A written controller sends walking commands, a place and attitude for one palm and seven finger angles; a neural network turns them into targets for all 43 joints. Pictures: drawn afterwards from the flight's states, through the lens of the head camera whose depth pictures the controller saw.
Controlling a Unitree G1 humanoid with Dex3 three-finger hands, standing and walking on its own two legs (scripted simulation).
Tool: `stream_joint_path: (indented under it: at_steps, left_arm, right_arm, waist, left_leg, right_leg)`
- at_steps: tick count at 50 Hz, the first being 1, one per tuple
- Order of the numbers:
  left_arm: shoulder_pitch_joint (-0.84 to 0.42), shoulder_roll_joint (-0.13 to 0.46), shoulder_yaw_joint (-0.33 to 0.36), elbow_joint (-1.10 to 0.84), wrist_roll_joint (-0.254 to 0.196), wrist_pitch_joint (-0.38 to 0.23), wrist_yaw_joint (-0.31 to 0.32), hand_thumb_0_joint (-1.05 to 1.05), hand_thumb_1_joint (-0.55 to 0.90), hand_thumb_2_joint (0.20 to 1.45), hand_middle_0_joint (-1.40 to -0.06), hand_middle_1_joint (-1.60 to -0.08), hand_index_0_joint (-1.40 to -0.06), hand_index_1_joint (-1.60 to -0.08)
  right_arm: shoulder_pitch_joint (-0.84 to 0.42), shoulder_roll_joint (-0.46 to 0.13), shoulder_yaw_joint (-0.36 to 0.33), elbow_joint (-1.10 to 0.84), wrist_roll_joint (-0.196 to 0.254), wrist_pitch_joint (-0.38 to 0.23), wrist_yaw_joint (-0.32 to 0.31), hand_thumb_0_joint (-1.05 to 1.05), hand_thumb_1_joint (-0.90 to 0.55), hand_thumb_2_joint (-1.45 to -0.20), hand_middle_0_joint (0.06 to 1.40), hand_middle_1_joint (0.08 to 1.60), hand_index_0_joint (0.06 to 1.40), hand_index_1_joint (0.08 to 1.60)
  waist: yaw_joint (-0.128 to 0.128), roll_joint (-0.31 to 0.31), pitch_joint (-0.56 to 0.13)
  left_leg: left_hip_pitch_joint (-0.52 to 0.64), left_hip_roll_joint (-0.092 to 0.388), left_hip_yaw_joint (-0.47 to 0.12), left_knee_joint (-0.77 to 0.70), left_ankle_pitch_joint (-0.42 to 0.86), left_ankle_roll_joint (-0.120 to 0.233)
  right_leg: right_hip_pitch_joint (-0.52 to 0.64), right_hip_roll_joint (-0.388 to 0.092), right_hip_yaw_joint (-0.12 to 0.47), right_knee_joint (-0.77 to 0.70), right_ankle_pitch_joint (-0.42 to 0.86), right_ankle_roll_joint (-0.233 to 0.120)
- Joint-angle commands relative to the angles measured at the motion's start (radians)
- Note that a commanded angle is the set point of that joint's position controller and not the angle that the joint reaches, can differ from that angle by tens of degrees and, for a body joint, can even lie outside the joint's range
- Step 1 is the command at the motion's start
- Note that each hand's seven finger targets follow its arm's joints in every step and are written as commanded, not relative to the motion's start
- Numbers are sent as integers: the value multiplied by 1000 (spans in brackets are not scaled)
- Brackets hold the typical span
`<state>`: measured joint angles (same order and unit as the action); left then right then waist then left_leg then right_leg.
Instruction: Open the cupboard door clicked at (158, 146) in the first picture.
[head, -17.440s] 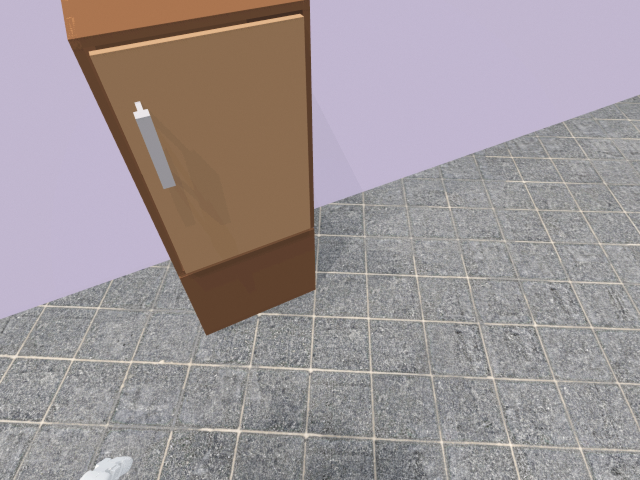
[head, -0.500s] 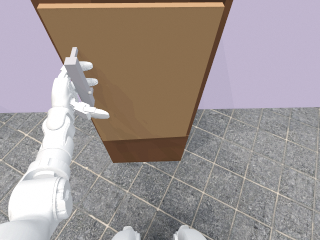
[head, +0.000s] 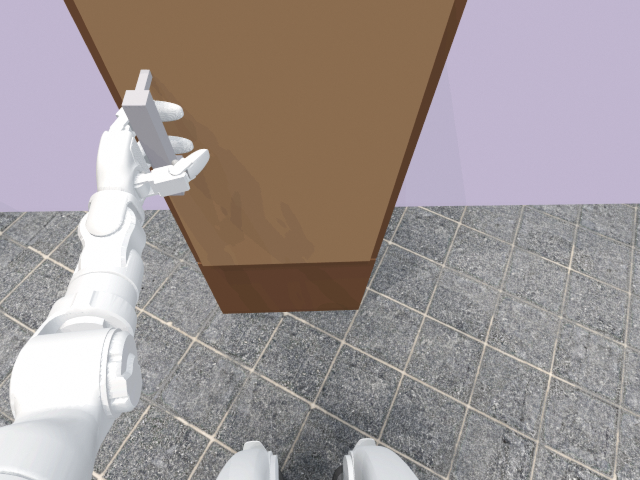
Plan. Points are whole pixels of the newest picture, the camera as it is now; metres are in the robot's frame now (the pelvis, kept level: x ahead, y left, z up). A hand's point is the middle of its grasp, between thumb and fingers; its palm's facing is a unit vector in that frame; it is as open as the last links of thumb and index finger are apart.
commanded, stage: close the thumb around the handle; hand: left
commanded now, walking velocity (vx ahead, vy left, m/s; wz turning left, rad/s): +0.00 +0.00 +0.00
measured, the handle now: (161, 137) +0.53 +0.18 +0.09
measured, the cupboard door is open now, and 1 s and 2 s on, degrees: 1 32 41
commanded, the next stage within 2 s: pull the door open along its arc in 0.24 s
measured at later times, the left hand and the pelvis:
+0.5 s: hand (175, 163) +0.49 +0.16 +0.09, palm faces +0.01 -1.00 -0.02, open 5.7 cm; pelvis +0.01 +0.00 +0.00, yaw -1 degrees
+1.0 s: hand (225, 288) +0.31 +0.09 +0.09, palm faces +0.19 -0.98 +0.10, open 6.4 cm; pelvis +0.02 -0.01 +0.02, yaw -1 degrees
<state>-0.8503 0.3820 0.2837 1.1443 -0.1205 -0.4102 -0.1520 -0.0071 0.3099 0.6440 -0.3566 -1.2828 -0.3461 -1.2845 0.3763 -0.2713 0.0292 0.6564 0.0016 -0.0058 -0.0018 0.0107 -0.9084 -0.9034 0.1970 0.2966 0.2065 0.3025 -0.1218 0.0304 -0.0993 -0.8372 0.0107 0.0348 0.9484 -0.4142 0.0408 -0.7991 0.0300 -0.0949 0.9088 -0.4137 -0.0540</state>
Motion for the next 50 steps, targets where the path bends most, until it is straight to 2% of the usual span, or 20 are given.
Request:
stream_joint_path:
  at_steps: [1, 5, 9, 11, 12, 15, 17, 18, 22, 32, 35, 39, 40, 41, 42, 43, 45, 47, 48, 50]
  left_arm:
    - [-469, 143, -16, -229, 3, -70, -24, 0, 844, 876, -396, -1344, -396, -1344]
    - [-461, 164, 3, -227, -1, -66, -18, 0, 900, 900, -400, -1350, -400, -1350]
    - [-469, 130, -26, -238, 7, -69, -15, 0, 900, 900, -400, -1350, -400, -1350]
    - [-470, 126, -29, -212, 9, -61, -11, 0, 900, 900, -400, -1350, -400, -1350]
    - [-478, 158, -5, -221, 13, -63, -6, 0, 900, 900, -400, -1350, -400, -1350]
    - [-458, 165, -1, -234, 20, -67, -8, 0, 900, 900, -400, -1350, -400, -1350]
    - [-453, 149, -14, -227, 16, -60, -13, 0, 900, 900, -400, -1350, -400, -1350]
    - [-409, 250, 72, -203, 18, -59, -12, 0, 900, 900, -400, -1350, -400, -1350]
    - [-319, 198, 42, -288, 0, -55, -37, 0, 900, 900, -400, -1350, -400, -1350]
    - [137, 102, 17, -600, -66, -23, -36, 0, 900, 900, -400, -1350, -400, -1350]
    - [323, 31, -38, -759, -79, -13, -31, 0, 900, 900, -400, -1350, -400, -1350]
    - [589, -51, -115, -984, -93, 8, -13, 0, 900, 900, -400, -1350, -400, -1350]
    - [611, -93, 7, -1080, -159, 24, 134, 0, 900, 900, -400, -1350, -400, -1350]
    - [675, -195, -110, -1107, -124, 46, 204, 0, 900, 900, -400, -1350, -400, -1350]
    - [731, -216, -122, -1157, -112, 55, 252, 0, 900, 900, -400, -1350, -400, -1350]
    - [798, -234, -152, -1174, -87, 66, 292, 0, 900, 900, -400, -1350, -400, -1350]
    - [848, -213, -134, -1241, -34, 79, 386, 0, 900, 900, -400, -1350, -400, -1350]
    - [928, -275, -201, -1312, 22, 95, 460, 0, 900, 900, -400, -1350, -400, -1350]
    - [963, -258, -194, -1325, 51, 105, 500, 0, 900, 900, -400, -1350, -400, -1350]
    - [1009, -299, -240, -1385, 91, 132, 562, 0, 900, 900, -400, -1350, -400, -1350]
  right_arm:
    - [124, -161, -55, -74, 2, -23, -5, 0, -900, -900, 200, 300, 200, 300]
    - [129, -165, -56, -74, 2, -20, -3, 0, -900, -900, 200, 300, 200, 300]
    - [129, -160, -57, -74, 1, -19, -1, 0, -900, -900, 200, 300, 200, 300]
    - [134, -162, -57, -70, 0, -17, 1, 0, -900, -900, 200, 300, 200, 300]
    - [138, -166, -59, -68, -2, -16, 0, 0, -900, -900, 200, 300, 200, 300]
    - [140, -164, -61, -72, -1, -15, 0, 0, -900, -900, 200, 300, 200, 300]
    - [136, -163, -58, -74, -1, -14, 2, 0, -900, -900, 200, 300, 200, 300]
    - [146, -173, -60, -77, -1, -10, -4, 0, -900, -900, 200, 300, 200, 300]
    - [121, -156, -57, -114, 5, -3, 0, 0, -900, -900, 200, 300, 200, 300]
    - [42, -135, -66, -205, 27, -1, 16, 0, -900, -900, 200, 300, 200, 300]
    - [4, -122, -66, -232, 32, -14, 26, 0, -900, -900, 200, 300, 200, 300]
    - [-56, -108, -67, -273, 34, -29, 32, 0, -900, -900, 200, 300, 200, 300]
    - [-105, -76, -69, -278, 31, -34, 33, 0, -900, -900, 200, 300, 200, 300]
    - [-124, -74, -64, -280, 23, -41, 41, 0, -900, -900, 200, 300, 200, 300]
    - [-127, -76, -66, -281, 21, -47, 46, 0, -900, -900, 200, 300, 200, 300]
    - [-137, -76, -63, -281, 15, -48, 48, 0, -900, -900, 200, 300, 200, 300]
    - [-161, -71, -63, -279, -1, -40, 48, 0, -900, -900, 200, 300, 200, 300]
    - [-187, -50, -55, -293, -14, -33, 47, 0, -900, -900, 200, 300, 200, 300]
    - [-188, -50, -54, -293, -21, -26, 42, 0, -900, -900, 200, 300, 200, 300]
    - [-219, -29, -46, -306, -31, -9, 37, 0, -900, -900, 200, 300, 200, 300]
  waist:
    - [-39, 63, -431]
    - [-41, 33, -412]
    - [-42, 69, -409]
    - [-52, 49, -382]
    - [-49, 22, -390]
    - [-37, 57, -433]
    - [-41, 50, -415]
    - [-17, 23, -420]
    - [11, 49, -469]
    - [87, -11, -431]
    - [111, 32, -398]
    - [127, -9, -351]
    - [207, -26, -331]
    - [166, -11, -287]
    - [159, -54, -261]
    - [157, -78, -223]
    - [160, -81, -228]
    - [168, -51, -215]
    - [169, -80, -203]
    - [176, -45, -202]
  left_leg:
    - [352, -7, -89, -100, 290, -10]
    - [323, -7, -84, -103, 265, -6]
    - [343, -7, -87, -102, 282, -8]
    - [330, -6, -88, -101, 261, -6]
    - [316, -6, -87, -101, 256, -4]
    - [340, -8, -84, -95, 290, -5]
    - [330, -8, -83, -97, 279, -6]
    - [307, -10, -80, -93, 296, -1]
    - [326, -14, -59, -106, 343, -3]
    - [341, -12, -24, -155, 444, 2]
    - [393, -5, -23, -171, 513, -2]
    - [426, -2, -21, -193, 525, -2]
    - [397, -4, -18, -211, 500, -17]
    - [419, -4, -15, -216, 466, -21]
    - [414, 1, -28, -219, 447, -27]
    - [399, 1, -32, -224, 417, -25]
    - [383, -7, -27, -224, 359, -24]
    - [382, -12, -22, -227, 327, -25]
    - [373, -13, -31, -227, 307, -23]
    - [375, -20, -26, -229, 282, -23]
  right_leg:
    - [122, 21, 78, -113, 290, 25]
    - [136, 21, 82, -122, 281, 28]
    - [114, 21, 77, -116, 286, 25]
    - [97, 23, 77, -121, 267, 27]
    - [117, 21, 80, -123, 268, 29]
    - [129, 20, 83, -114, 298, 26]
    - [126, 20, 82, -119, 291, 27]
    - [163, 23, 87, -113, 313, 23]
    - [239, 20, 91, -114, 385, 25]
    - [390, 18, 94, -140, 535, 26]
    - [387, 12, 85, -141, 550, 25]
    - [414, 7, 76, -154, 553, 31]
    - [419, 8, 51, -171, 492, 31]
    - [397, 8, 45, -176, 463, 33]
    - [383, 6, 34, -178, 432, 33]
    - [378, 5, 33, -181, 408, 32]
    - [395, -5, 46, -178, 394, 31]
    - [407, -14, 54, -180, 375, 27]
    - [413, -15, 59, -186, 358, 26]
    - [428, -22, 73, -196, 349, 23]
